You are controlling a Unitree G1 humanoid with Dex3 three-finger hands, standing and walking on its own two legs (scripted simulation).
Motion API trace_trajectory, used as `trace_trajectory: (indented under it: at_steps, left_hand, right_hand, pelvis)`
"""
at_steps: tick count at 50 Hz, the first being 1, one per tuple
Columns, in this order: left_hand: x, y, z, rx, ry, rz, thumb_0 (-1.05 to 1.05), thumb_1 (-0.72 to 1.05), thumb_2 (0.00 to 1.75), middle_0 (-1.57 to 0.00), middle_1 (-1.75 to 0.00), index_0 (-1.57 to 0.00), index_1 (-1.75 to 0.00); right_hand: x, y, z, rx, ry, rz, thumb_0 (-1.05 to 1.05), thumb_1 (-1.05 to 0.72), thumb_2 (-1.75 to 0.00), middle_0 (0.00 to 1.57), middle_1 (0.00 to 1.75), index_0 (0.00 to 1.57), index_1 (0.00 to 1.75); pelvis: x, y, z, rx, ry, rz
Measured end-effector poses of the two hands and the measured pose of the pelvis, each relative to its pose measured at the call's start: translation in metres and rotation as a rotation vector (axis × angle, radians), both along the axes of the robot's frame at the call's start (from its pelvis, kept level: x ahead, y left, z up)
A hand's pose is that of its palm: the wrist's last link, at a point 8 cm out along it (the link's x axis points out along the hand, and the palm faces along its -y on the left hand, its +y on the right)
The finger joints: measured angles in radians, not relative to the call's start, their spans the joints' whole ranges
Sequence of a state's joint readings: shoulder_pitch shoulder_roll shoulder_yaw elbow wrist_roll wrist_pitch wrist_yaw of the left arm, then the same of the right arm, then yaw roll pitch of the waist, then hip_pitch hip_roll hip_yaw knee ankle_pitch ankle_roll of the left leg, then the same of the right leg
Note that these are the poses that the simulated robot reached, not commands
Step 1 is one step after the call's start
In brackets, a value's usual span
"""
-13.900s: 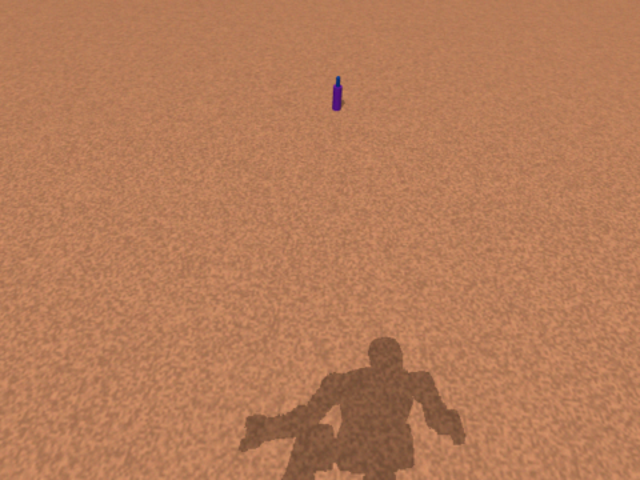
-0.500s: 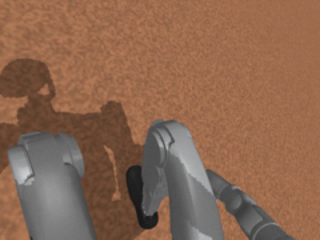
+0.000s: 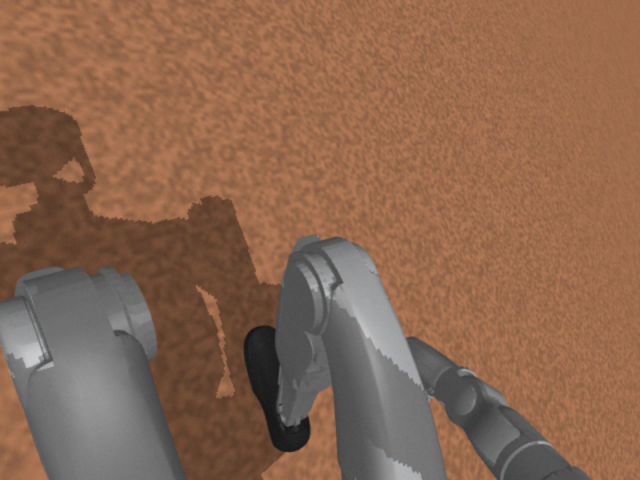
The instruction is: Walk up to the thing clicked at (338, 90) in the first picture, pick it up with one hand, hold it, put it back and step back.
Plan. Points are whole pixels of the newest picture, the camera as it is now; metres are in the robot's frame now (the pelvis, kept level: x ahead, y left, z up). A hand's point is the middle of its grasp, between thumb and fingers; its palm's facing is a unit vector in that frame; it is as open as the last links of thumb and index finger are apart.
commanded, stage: close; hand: left
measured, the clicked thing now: out of the picture +0.39 +0.35 -0.17
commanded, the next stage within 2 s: settle in 0.18 s
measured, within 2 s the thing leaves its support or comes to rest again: leaves its support in 0.62 s
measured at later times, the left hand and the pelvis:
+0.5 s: hand out of the picture +0.39 +0.34 -0.16, palm faces +0.54 -0.84 +0.02, open 7.1 cm; pelvis +0.00 +0.00 +0.00, yaw +0 degrees
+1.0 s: hand out of the picture +0.37 +0.37 -0.06, palm faces +0.51 -0.86 -0.02, open 7.0 cm; pelvis +0.01 -0.01 +0.03, yaw +3 degrees
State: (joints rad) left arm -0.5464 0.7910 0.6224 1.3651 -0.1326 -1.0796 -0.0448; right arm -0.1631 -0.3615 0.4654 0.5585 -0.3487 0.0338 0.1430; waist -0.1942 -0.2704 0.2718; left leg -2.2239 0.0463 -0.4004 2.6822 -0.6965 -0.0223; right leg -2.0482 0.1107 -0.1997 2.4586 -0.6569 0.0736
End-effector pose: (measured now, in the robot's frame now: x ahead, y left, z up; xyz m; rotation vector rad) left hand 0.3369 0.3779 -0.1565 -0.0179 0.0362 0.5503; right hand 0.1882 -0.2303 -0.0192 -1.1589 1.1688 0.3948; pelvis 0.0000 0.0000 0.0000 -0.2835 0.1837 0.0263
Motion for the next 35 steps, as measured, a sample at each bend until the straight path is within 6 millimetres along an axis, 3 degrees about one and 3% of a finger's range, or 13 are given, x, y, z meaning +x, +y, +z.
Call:
trace_trajectory:
  at_steps: [4, 15, 20, 29, 35]
  left_hand:
    - [0.002, -0.002, 0.000, -0.001, 0.002, -0.006, 0.00, 0.32, 0.61, -0.61, -0.55, -0.60, -0.56]
    - [0.008, 0.001, 0.001, 0.002, 0.013, 0.018, 0.01, 0.14, 0.78, -0.85, -0.91, -0.84, -0.92]
    - [0.011, 0.000, 0.001, 0.006, 0.009, 0.005, 0.01, 0.07, 0.95, -0.85, -1.04, -0.85, -1.05]
    - [0.010, 0.002, 0.002, -0.008, 0.000, 0.007, 0.03, 0.01, 1.05, -0.88, -1.05, -0.88, -1.04]
    - [0.005, 0.008, 0.019, 0.015, -0.017, -0.005, 0.03, 0.00, 1.06, -0.89, -1.04, -0.89, -1.04]
  right_hand:
    - [-0.003, -0.001, 0.001, -0.006, 0.003, -0.007, 0.00, -0.87, -0.89, 0.21, 0.30, 0.20, 0.30]
    - [-0.011, -0.005, 0.003, -0.016, 0.013, -0.017, 0.00, -0.87, -0.89, 0.21, 0.30, 0.20, 0.29]
    - [-0.013, -0.005, 0.002, -0.018, 0.024, -0.020, 0.00, -0.87, -0.89, 0.21, 0.30, 0.20, 0.30]
    - [-0.010, -0.003, 0.003, -0.018, 0.023, -0.038, 0.00, -0.88, -0.89, 0.21, 0.30, 0.20, 0.30]
    - [-0.006, -0.003, 0.003, -0.001, 0.014, -0.071, 0.00, -0.88, -0.89, 0.21, 0.30, 0.20, 0.30]
  pelvis:
    - [-0.001, 0.000, 0.000, 0.000, -0.004, -0.001]
    - [-0.003, 0.000, 0.001, -0.001, -0.007, -0.005]
    - [-0.002, 0.000, 0.001, -0.003, -0.005, -0.006]
    - [-0.001, 0.000, 0.004, -0.005, 0.009, -0.003]
    - [0.001, -0.001, 0.009, -0.001, 0.035, 0.007]
